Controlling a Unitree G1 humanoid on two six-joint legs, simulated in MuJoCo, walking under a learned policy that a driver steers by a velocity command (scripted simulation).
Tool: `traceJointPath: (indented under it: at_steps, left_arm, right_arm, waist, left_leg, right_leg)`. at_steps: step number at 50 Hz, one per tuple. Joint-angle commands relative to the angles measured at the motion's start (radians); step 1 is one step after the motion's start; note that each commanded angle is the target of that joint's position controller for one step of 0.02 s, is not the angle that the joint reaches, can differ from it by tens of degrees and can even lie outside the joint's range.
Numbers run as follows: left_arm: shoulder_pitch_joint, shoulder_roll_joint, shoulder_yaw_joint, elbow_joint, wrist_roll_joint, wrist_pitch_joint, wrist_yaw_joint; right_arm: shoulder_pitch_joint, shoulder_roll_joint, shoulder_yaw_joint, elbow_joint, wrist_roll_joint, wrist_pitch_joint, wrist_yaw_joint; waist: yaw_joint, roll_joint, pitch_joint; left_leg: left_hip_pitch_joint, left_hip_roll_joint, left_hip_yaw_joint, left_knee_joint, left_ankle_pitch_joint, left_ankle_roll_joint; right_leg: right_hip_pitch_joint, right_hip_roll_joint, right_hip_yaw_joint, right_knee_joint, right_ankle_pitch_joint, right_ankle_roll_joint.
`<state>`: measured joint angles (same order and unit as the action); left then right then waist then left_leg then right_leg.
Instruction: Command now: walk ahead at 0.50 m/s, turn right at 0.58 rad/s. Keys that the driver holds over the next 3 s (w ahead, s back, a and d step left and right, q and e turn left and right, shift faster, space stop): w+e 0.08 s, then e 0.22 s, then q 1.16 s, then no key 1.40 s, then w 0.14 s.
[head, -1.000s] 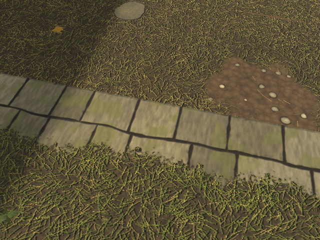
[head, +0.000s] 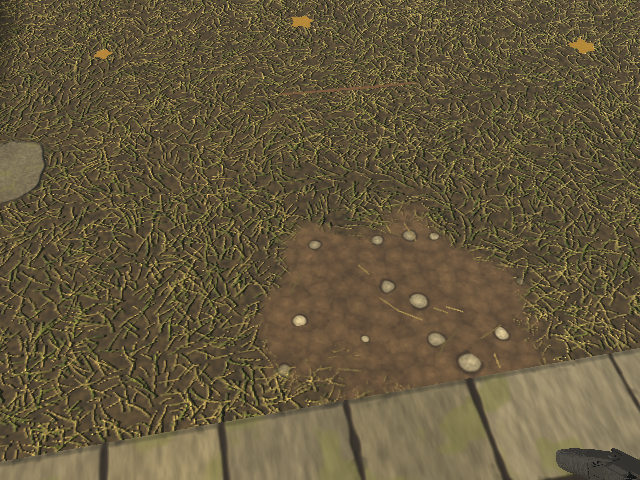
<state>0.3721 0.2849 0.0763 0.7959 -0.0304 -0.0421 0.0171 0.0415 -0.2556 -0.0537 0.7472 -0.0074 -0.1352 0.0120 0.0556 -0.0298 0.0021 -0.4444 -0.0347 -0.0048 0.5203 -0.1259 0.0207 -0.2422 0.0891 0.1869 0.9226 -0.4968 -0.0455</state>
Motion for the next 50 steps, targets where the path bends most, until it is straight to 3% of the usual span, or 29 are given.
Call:
traceJointPath:
  at_steps: [1,2,3,5,7,9,13,16,18,19,20,21,22,23,24,25,27,29,31,37,39,41,42,43,44,45,47,48,50]
  left_arm:
    - [-0.041,0.144,0.021,-0.109,-0.001,-0.015,0.0]
    - [-0.078,0.13,0.023,-0.123,0.009,-0.012,-0.002]
    - [-0.081,0.114,0.026,-0.128,0.01,-0.006,-0.006]
    - [-0.071,0.072,0.021,-0.134,0.001,0.008,-0.011]
    - [-0.09,0.06,0.021,-0.16,0.01,0.018,-0.006]
    - [-0.105,0.048,0.016,-0.178,0.016,0.02,-0.008]
    - [-0.208,0.03,0.008,-0.209,0.018,0.019,-0.038]
    - [-0.27,0.043,0.014,-0.25,0.021,0.022,-0.061]
    - [-0.249,0.059,0.023,-0.26,0.028,0.018,-0.064]
    - [-0.183,0.074,0.032,-0.238,0.033,0.013,-0.06]
    - [-0.109,0.115,0.048,-0.211,0.04,0.007,-0.047]
    - [-0.017,0.191,0.055,-0.203,0.07,0.007,-0.025]
    - [-0.079,0.157,0.019,-0.221,0.084,0.004,-0.017]
    - [-0.061,0.087,0.008,-0.211,0.069,0.011,-0.027]
    - [-0.118,0.078,0.0,-0.199,0.055,0.009,-0.034]
    - [-0.182,0.074,-0.003,-0.189,0.049,0.008,-0.035]
    - [-0.275,0.091,0.003,-0.177,0.059,0.009,-0.027]
    - [-0.308,0.118,0.017,-0.171,0.065,0.011,-0.01]
    - [-0.307,0.112,0.02,-0.156,0.057,0.015,0.007]
    - [-0.31,0.111,0.029,-0.108,0.047,0.036,0.034]
    - [-0.324,0.124,0.033,-0.097,0.033,0.044,0.033]
    - [-0.337,0.117,0.035,-0.081,0.007,0.055,0.033]
    - [-0.282,0.083,0.031,-0.056,0.005,0.062,0.03]
    - [-0.267,0.03,0.018,-0.085,0.044,0.063,0.023]
    - [-0.395,0.062,0.026,-0.127,0.046,0.057,0.029]
    - [-0.411,0.086,0.035,-0.127,0.031,0.057,0.033]
    - [-0.353,0.11,0.05,-0.079,0.036,0.063,0.046]
    - [-0.342,0.113,0.053,-0.073,0.043,0.064,0.049]
    - [-0.329,0.097,0.051,-0.07,0.036,0.057,0.047]
  right_arm:
    - [0.218,-0.13,-0.043,-0.014,0.007,0.018,-0.009]
    - [0.173,-0.11,-0.035,-0.01,0.002,0.024,-0.008]
    - [0.15,-0.093,-0.028,-0.007,-0.004,0.024,-0.008]
    - [0.132,-0.098,-0.031,0.004,-0.005,0.017,-0.006]
    - [0.125,-0.129,-0.041,0.016,-0.006,0.011,-0.006]
    - [0.119,-0.156,-0.05,0.022,-0.003,0.019,-0.014]
    - [0.12,-0.176,-0.051,0.031,0.009,0.053,-0.035]
    - [0.16,-0.201,-0.056,0.048,0.029,0.07,-0.036]
    - [0.165,-0.218,-0.059,0.059,0.046,0.079,-0.032]
    - [0.154,-0.213,-0.056,0.063,0.052,0.081,-0.03]
    - [0.186,-0.183,-0.044,0.078,0.044,0.078,-0.024]
    - [0.207,-0.114,-0.012,0.056,0.0,0.067,-0.014]
    - [0.346,-0.033,0.028,0.074,-0.009,0.064,0.011]
    - [0.301,-0.135,0.0,0.108,0.028,0.082,0.015]
    - [0.218,-0.156,-0.007,0.079,0.049,0.095,0.014]
    - [0.184,-0.138,-0.005,0.081,0.042,0.112,-0.001]
    - [0.219,-0.145,-0.015,0.102,0.023,0.153,-0.027]
    - [0.257,-0.143,-0.024,0.108,0.021,0.172,-0.045]
    - [0.236,-0.136,-0.03,0.091,0.021,0.182,-0.054]
    - [0.163,-0.112,-0.03,0.032,0.017,0.184,-0.037]
    - [0.188,-0.116,-0.035,0.028,0.017,0.183,-0.022]
    - [0.273,-0.122,-0.044,0.055,0.009,0.182,-0.008]
    - [0.291,-0.166,-0.057,0.054,-0.001,0.18,-0.011]
    - [0.274,-0.29,-0.081,0.018,-0.001,0.178,-0.03]
    - [0.281,-0.31,-0.077,-0.007,-0.039,0.157,-0.02]
    - [0.242,-0.292,-0.075,-0.016,-0.048,0.134,-0.014]
    - [0.138,-0.224,-0.061,-0.039,0.002,0.121,-0.025]
    - [0.124,-0.2,-0.052,-0.047,0.015,0.122,-0.032]
    - [0.157,-0.179,-0.044,-0.05,0.013,0.125,-0.042]
  waist:
    - [-0.133,0.124,-0.117]
    - [-0.11,0.101,-0.043]
    - [-0.085,0.121,-0.012]
    - [-0.065,0.14,0.015]
    - [-0.048,0.122,0.02]
    - [-0.043,0.118,-0.007]
    - [-0.083,0.12,-0.025]
    - [-0.101,0.121,-0.029]
    - [-0.073,0.122,-0.043]
    - [-0.029,0.106,-0.071]
    - [0.003,0.054,-0.118]
    - [0.02,-0.084,-0.252]
    - [-0.065,-0.213,-0.412]
    - [-0.001,-0.094,-0.448]
    - [-0.013,-0.079,-0.319]
    - [-0.036,-0.041,-0.235]
    - [-0.09,-0.075,-0.137]
    - [-0.105,-0.109,-0.115]
    - [-0.091,-0.099,-0.108]
    - [-0.065,-0.099,-0.099]
    - [-0.085,-0.104,-0.105]
    - [-0.128,-0.075,-0.101]
    - [-0.116,0.052,-0.054]
    - [-0.062,0.37,-0.006]
    - [-0.129,0.317,-0.029]
    - [-0.111,0.228,-0.027]
    - [-0.058,0.149,-0.027]
    - [-0.05,0.161,-0.037]
    - [-0.05,0.148,-0.079]
  left_leg:
    - [0.577,0.397,-0.515,-0.227,-0.285,0.174]
    - [0.451,0.354,-0.411,-0.261,-0.189,0.162]
    - [0.373,0.32,-0.331,-0.29,-0.122,0.148]
    - [0.29,0.29,-0.209,-0.333,0.027,0.154]
    - [0.278,0.294,-0.104,-0.322,0.352,0.174]
    - [0.299,0.288,-0.011,-0.302,0.526,0.173]
    - [0.316,0.255,0.123,-0.272,0.513,0.139]
    - [0.377,0.288,0.117,-0.214,0.494,0.13]
    - [0.406,0.303,0.089,-0.13,0.569,0.124]
    - [0.405,0.28,0.095,-0.043,0.589,0.104]
    - [0.359,0.226,0.124,0.096,0.524,0.064]
    - [0.158,0.159,0.141,0.343,0.142,0.007]
    - [-0.046,0.075,0.014,0.586,-0.616,-0.053]
    - [-0.023,0.102,-0.102,0.621,-0.613,-0.066]
    - [-0.078,0.124,-0.088,0.605,-0.594,-0.068]
    - [-0.092,0.144,-0.075,0.552,-0.547,-0.075]
    - [0.036,0.139,-0.046,0.5,-0.419,-0.107]
    - [0.069,0.112,-0.003,0.511,-0.359,-0.118]
    - [0.04,0.118,0.0,0.517,-0.324,-0.109]
    - [0.049,0.128,0.038,0.36,-0.281,-0.064]
    - [0.108,0.115,0.062,0.257,-0.25,-0.036]
    - [0.224,0.068,0.095,0.047,-0.118,0.016]
    - [0.27,0.114,-0.031,-0.101,0.008,0.067]
    - [0.352,0.367,-0.415,-0.167,0.311,0.197]
    - [0.274,0.435,-0.53,-0.23,0.32,0.33]
    - [0.262,0.387,-0.464,-0.241,0.22,0.3]
    - [0.28,0.299,-0.344,-0.215,0.141,0.19]
    - [0.274,0.28,-0.317,-0.208,0.182,0.176]
    - [0.322,0.256,-0.295,-0.192,0.263,0.178]
  right_leg:
    - [-0.557,-0.123,-0.034,0.379,0.053,0.018]
    - [-0.529,-0.151,-0.048,0.331,0.111,0.02]
    - [-0.489,-0.182,-0.051,0.294,0.148,0.018]
    - [-0.439,-0.198,-0.079,0.258,0.182,0.025]
    - [-0.446,-0.194,-0.093,0.193,0.215,0.048]
    - [-0.434,-0.191,-0.118,0.087,0.304,0.061]
    - [-0.326,-0.162,-0.192,-0.163,0.517,0.052]
    - [-0.288,-0.142,-0.201,-0.269,0.465,0.025]
    - [-0.221,-0.106,-0.208,-0.342,0.383,-0.011]
    - [-0.122,-0.078,-0.219,-0.436,0.438,-0.035]
    - [0.04,-0.072,-0.214,-0.521,0.642,-0.064]
    - [0.332,-0.301,0.008,-0.433,1.18,-0.141]
    - [0.532,-0.562,0.273,-0.391,1.434,-0.349]
    - [0.433,-0.508,0.219,-0.432,1.229,-0.327]
    - [0.353,-0.444,0.117,-0.467,1.075,-0.274]
    - [0.253,-0.402,0.068,-0.509,0.906,-0.225]
    - [0.007,-0.355,-0.029,-0.599,0.703,-0.19]
    - [-0.064,-0.351,-0.083,-0.641,0.601,-0.2]
    - [-0.059,-0.37,-0.103,-0.661,0.495,-0.207]
    - [0.0,-0.409,-0.152,-0.656,0.397,-0.193]
    - [0.016,-0.415,-0.173,-0.619,0.414,-0.167]
    - [-0.017,-0.372,-0.236,-0.508,0.369,-0.092]
    - [-0.106,-0.298,-0.311,-0.339,0.256,-0.006]
    - [-0.385,-0.134,-0.386,-0.034,-0.086,0.107]
    - [-0.454,-0.064,-0.207,0.15,-0.196,0.106]
    - [-0.465,-0.084,-0.146,0.221,-0.114,0.085]
    - [-0.472,-0.115,-0.12,0.216,0.054,0.076]
    - [-0.449,-0.112,-0.12,0.225,0.102,0.083]
    - [-0.428,-0.094,-0.115,0.231,0.163,0.094]
